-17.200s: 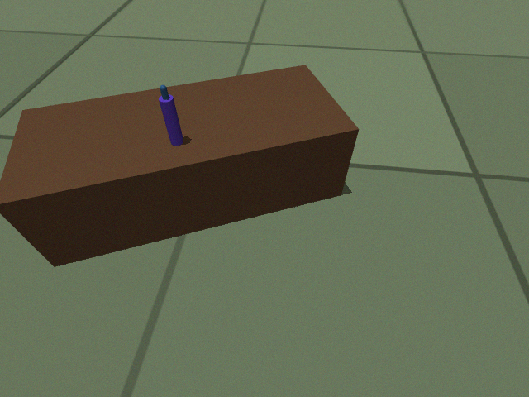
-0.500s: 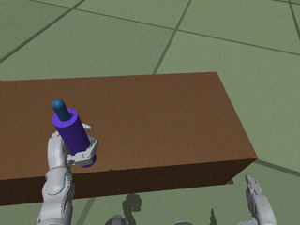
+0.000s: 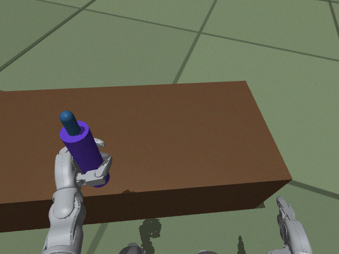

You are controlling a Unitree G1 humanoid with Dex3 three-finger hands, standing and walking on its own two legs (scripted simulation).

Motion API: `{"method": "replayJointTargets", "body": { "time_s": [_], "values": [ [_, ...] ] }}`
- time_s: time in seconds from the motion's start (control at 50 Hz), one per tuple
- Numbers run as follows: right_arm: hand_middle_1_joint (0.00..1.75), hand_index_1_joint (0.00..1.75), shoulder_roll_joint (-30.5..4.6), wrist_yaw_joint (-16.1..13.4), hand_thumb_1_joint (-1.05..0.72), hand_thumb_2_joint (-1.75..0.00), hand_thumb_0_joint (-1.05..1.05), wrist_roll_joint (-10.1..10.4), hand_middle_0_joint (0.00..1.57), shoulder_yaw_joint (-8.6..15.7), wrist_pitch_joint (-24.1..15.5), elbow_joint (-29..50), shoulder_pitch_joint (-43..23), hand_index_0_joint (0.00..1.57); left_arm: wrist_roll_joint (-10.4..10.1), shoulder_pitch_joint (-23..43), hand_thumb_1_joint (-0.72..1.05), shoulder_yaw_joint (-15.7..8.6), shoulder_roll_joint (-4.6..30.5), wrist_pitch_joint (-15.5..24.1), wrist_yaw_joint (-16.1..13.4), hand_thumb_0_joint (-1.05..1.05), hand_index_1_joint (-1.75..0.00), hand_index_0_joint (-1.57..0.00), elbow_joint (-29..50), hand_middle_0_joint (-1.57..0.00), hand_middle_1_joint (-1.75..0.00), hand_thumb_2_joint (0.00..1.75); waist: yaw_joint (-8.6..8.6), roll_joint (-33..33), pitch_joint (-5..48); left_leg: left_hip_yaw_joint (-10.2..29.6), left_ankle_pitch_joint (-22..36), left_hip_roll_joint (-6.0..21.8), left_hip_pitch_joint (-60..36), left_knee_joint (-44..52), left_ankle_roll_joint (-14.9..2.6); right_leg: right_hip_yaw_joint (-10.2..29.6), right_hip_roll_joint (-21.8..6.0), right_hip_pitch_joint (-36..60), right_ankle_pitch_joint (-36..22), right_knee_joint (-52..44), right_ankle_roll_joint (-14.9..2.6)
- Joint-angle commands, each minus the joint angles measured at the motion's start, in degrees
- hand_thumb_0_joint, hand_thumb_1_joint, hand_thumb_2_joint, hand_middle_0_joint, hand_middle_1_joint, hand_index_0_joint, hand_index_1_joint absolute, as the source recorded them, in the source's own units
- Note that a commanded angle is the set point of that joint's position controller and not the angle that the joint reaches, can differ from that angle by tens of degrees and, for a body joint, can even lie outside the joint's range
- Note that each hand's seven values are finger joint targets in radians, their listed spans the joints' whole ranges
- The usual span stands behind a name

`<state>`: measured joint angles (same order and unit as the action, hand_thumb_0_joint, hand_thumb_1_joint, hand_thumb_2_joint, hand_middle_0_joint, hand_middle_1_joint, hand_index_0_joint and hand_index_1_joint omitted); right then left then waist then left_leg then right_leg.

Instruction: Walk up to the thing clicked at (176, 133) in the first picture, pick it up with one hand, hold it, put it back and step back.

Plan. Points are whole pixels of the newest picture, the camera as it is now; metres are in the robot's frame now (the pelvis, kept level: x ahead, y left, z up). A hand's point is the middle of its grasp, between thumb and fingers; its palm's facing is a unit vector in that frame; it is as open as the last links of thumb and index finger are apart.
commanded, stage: hold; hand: left
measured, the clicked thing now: (85, 152) +0.33 +0.18 +0.08
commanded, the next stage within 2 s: crouch in 0.44 s
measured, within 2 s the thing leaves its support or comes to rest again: neither
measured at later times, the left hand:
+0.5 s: hand (94, 158) +0.33 +0.17 +0.04, palm faces +0.20 -0.98 +0.01, open 6.9 cm
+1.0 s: hand (96, 156) +0.38 +0.20 -0.04, palm faces +0.24 -0.97 -0.01, open 6.9 cm
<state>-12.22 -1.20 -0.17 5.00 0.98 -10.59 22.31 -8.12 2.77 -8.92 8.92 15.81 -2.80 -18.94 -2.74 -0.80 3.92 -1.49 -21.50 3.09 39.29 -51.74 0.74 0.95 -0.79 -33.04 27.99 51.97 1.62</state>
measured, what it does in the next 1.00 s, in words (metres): stands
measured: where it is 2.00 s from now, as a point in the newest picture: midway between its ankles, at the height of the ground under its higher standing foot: outside the picture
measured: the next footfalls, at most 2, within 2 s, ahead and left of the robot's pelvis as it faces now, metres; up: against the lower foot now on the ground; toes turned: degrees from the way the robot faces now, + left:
none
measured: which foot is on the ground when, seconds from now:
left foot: down 0.00-1.00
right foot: down 0.00-1.00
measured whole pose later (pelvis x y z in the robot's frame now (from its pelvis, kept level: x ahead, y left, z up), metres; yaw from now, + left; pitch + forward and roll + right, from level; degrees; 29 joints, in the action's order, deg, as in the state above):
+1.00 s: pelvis -0.02 +0.00 -0.03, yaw +0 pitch +15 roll -2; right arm -13.7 1.4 -2.5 4.0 0.2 -1.6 22.7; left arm -6.6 21.9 -17.8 16.4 27.0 -2.1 -46.6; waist -8.0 -3.3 3.2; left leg 0.0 -22.8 3.7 52.7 -60.4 0.8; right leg 0.0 0.0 -46.0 29.8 60.7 1.4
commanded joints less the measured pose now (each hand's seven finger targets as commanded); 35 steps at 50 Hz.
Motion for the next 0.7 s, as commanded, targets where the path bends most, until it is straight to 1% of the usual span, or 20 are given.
{"method": "replayJointTargets", "body": {
  "time_s": [0.0,0.04,0.06,0.08,0.12,0.18,0.2,0.28,0.32,0.36,0.38,0.4,0.46,0.48,0.52,0.56,0.58,0.62,0.66,0.68],
  "values": [
    [0.05,0.05,-7.5,-0.49,0.55,-0.05,0.0,-0.19,0.05,4.37,-3.14,10.73,-1.87,0.05,-1.48,19.62,0.41,-6.02,9.52,9.32,-0.7,0.0,-1.45,-1.35,22.93,-1.33,-1.44,1.35,1.11,4.3,20.2,0.85,13.19,-1.14,-17.25,6.47,-0.7,-1.94,1.79,2.15,-18.25,-7.11,-1.14],
    [0.05,0.05,-6.0,-0.39,0.55,-0.05,0.0,-0.11,0.05,3.1,-2.73,8.75,-0.51,0.05,-1.57,19.55,0.42,-5.79,9.66,9.43,-0.33,0.0,-1.44,-1.34,22.68,-1.32,-1.43,1.34,0.93,4.98,18.37,0.4,13.06,-1.38,-16.24,5.99,-0.8,-1.47,1.52,1.71,-18.69,-7.48,-0.96],
    [0.05,0.05,-5.46,-0.26,0.55,-0.05,0.0,-0.12,0.05,2.45,-2.96,9.37,-1.17,0.05,-1.72,20.07,0.42,-5.24,9.37,9.71,0.01,0.0,-1.45,-1.34,23.98,-1.33,-1.44,1.35,0.95,5.78,20.26,0.28,13.74,-1.43,-16.56,5.53,-0.87,-1.27,1.38,2.52,-19.63,-7.39,-0.91],
    [0.05,0.05,-6.75,-0.54,0.55,-0.05,0.0,-0.05,0.05,3.8,-3.09,10.54,-2.42,0.05,-1.64,20.26,0.42,-4.99,9.61,9.41,0.07,0.0,-1.45,-1.36,23.78,-1.34,-1.45,1.35,0.33,5.32,21.04,0.22,14.43,-1.43,-17.03,5.38,-0.96,-1.15,1.37,2.59,-20.76,-7.41,-0.8],
    [0.05,0.05,-5.87,-0.61,0.55,-0.05,0.0,-0.1,0.05,2.79,-2.97,9.23,-1.58,0.05,-1.34,20.62,0.4,-3.7,9.05,8.88,0.39,0.0,-1.45,-1.35,24.01,-1.34,-1.44,1.34,0.05,6.12,19.75,-0.07,14.07,-1.52,-17.24,5.38,-0.98,-0.89,1.27,1.93,-20.73,-7.79,-0.72],
    [0.05,0.05,-7.49,-0.92,0.55,-0.05,0.0,0.08,0.05,4.08,-3.05,8.57,-1.25,0.05,-2.07,21.65,0.41,-2.16,7.31,7.96,0.87,0.0,-1.43,-1.34,21.37,-1.33,-1.42,1.33,-1.48,4.19,18.87,0.48,14.98,-1.05,-18.05,5.35,-1.17,-1.34,1.51,0.58,-21.43,-7.66,-0.64],
    [0.05,0.05,-6.9,-0.82,0.55,-0.05,0.0,0.08,0.05,2.95,-3.28,10.22,-3.2,0.05,-1.94,21.51,0.39,-2.47,7.6,7.74,0.89,0.0,-1.43,-1.34,20.21,-1.32,-1.42,1.32,-0.75,2.8,18.69,0.64,14.67,-0.98,-17.57,5.53,-1.24,-1.58,1.61,0.93,-21.02,-7.67,-0.64],
    [0.05,0.05,-7.51,-0.96,0.56,-0.05,0.0,0.28,0.05,3.86,-2.73,9.22,-0.58,0.05,-2.13,22.49,0.4,-2.87,8.0,7.56,1.17,0.0,-1.41,-1.32,18.66,-1.31,-1.4,1.31,-0.96,3.04,17.62,0.45,11.16,-1.27,-17.14,6.32,-1.03,-1.58,1.45,-0.09,-17.78,-8.43,-0.9],
    [0.05,0.05,-9.03,-1.01,0.56,-0.05,0.0,0.3,0.05,5.02,-2.72,10.1,-0.8,0.05,-1.98,21.56,0.4,-4.05,8.7,7.32,0.81,0.0,-1.42,-1.34,17.78,-1.32,-1.41,1.32,-0.44,2.13,18.01,0.63,12.21,-1.27,-17.26,6.51,-1.0,-1.97,1.48,0.92,-18.43,-8.06,-0.97],
    [0.05,0.05,-6.95,-0.73,0.56,-0.05,0.0,0.34,0.05,3.16,-2.25,8.78,0.03,0.05,-1.76,21.5,0.42,-5.14,10.17,7.55,0.65,0.0,-1.41,-1.33,19.22,-1.32,-1.4,1.31,1.05,3.76,18.4,0.23,13.28,-1.65,-16.63,6.02,-1.04,-1.49,1.13,1.42,-19.31,-8.24,-0.99],
    [0.05,0.05,-6.65,-0.65,0.55,-0.05,0.0,0.36,0.05,3.15,-2.31,10.12,0.0,0.05,-2.12,20.22,0.4,-5.01,9.12,7.74,0.75,0.0,-1.41,-1.33,19.73,-1.32,-1.4,1.31,1.02,2.84,21.06,0.22,15.92,-1.55,-17.7,5.36,-1.22,-1.53,1.18,3.16,-21.89,-7.81,-0.77],
    [0.05,0.05,-8.57,-0.86,0.55,-0.05,0.0,0.29,0.05,5.2,-2.31,9.65,-1.52,0.05,-2.24,21.72,0.4,-5.42,9.75,7.8,0.57,0.0,-1.43,-1.34,20.87,-1.33,-1.42,1.33,0.86,3.68,21.31,0.25,16.39,-1.5,-17.98,5.42,-1.15,-1.43,1.18,2.98,-22.27,-7.61,-0.86],
    [0.05,0.05,-6.62,-0.56,0.55,-0.05,0.0,0.13,0.05,3.09,-2.63,11.68,-2.36,0.05,-1.73,20.62,0.4,-3.05,7.38,7.57,0.14,0.0,-1.43,-1.34,23.25,-1.33,-1.42,1.33,0.88,3.95,21.85,0.59,17.5,-1.13,-19.15,5.71,-1.04,-1.81,1.52,2.75,-22.24,-7.37,-0.96],
    [0.05,0.05,-7.12,-0.71,0.55,-0.05,0.0,0.15,0.05,3.81,-2.49,10.43,-2.78,0.05,-1.69,21.04,0.39,-4.06,8.36,7.61,-0.2,0.0,-1.44,-1.34,22.38,-1.33,-1.43,1.34,1.03,4.33,20.21,0.55,16.25,-1.17,-18.24,5.97,-0.93,-1.79,1.57,2.26,-21.03,-7.42,-1.07],
    [0.05,0.05,-7.74,-0.72,0.55,-0.06,0.0,0.05,0.05,4.21,-2.43,9.57,-3.15,0.05,-1.2,22.22,0.36,-4.98,9.69,7.68,-0.64,0.0,-1.45,-1.3,21.69,-1.29,-1.43,1.35,0.91,4.02,19.53,0.77,14.74,-1.01,-17.47,6.47,-0.88,-1.75,1.6,1.57,-19.62,-7.45,-1.2],
    [0.05,0.05,-7.47,-0.68,0.55,-0.05,0.0,-0.12,0.05,4.34,-2.34,10.54,-4.11,0.05,-0.69,22.47,0.28,-4.68,9.65,7.67,-0.74,0.0,-1.39,-1.32,20.84,-1.31,-1.38,1.25,0.34,4.56,19.27,0.58,13.64,-1.02,-17.52,6.53,-0.85,-1.59,1.56,1.58,-18.79,-7.87,-1.07],
    [0.05,0.05,-6.51,-0.77,0.55,-0.05,0.0,-0.05,0.05,3.22,-2.35,10.79,-2.64,0.05,-0.61,23.06,0.3,-3.04,7.91,7.48,-0.68,0.0,-1.41,-1.34,20.56,-1.33,-1.4,1.27,-0.44,3.65,19.71,0.56,13.73,-0.97,-17.96,6.45,-0.93,-1.59,1.51,1.46,-19.47,-7.89,-1.0],
    [0.05,0.05,-6.25,-0.87,0.55,-0.05,0.0,0.06,0.05,2.6,-2.4,12.48,-2.95,0.05,-0.93,25.03,0.31,-4.51,8.67,7.91,-0.64,0.0,-1.41,-1.33,17.21,-1.32,-1.4,1.28,-0.92,1.96,17.54,0.33,11.2,-1.2,-16.03,6.43,-1.13,-1.33,1.41,1.32,-17.93,-8.35,-0.81],
    [0.05,0.05,-7.97,-1.04,0.56,-0.05,0.0,-0.05,0.05,4.33,-2.32,11.97,-0.89,0.05,-0.59,27.62,0.29,-4.66,9.25,8.39,-0.39,0.0,-1.41,-1.34,13.13,-1.33,-1.4,1.28,-2.22,1.5,16.54,0.45,9.27,-1.08,-15.87,6.59,-1.24,-1.31,1.51,-0.73,-16.37,-8.42,-0.85],
    [0.05,0.05,-7.71,-0.84,0.56,-0.05,0.0,-0.16,0.05,3.98,-2.26,11.21,-0.38,0.05,-0.52,28.67,0.32,-5.19,9.26,9.01,-0.37,0.0,-1.4,-1.32,10.52,-1.31,-1.39,1.28,-2.38,1.45,13.97,0.49,6.77,-1.14,-14.17,6.73,-1.12,-1.44,1.45,-2.67,-14.02,-8.17,-0.99]
  ]
}}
